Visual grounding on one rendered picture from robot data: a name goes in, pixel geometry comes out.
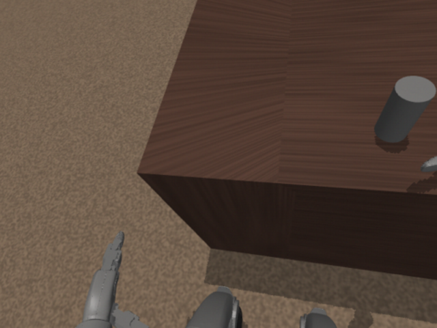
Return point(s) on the right robot hand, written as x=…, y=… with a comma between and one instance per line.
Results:
x=430, y=165

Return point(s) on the left robot hand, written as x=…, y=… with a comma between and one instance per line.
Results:
x=100, y=302

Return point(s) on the can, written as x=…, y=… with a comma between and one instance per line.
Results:
x=408, y=100

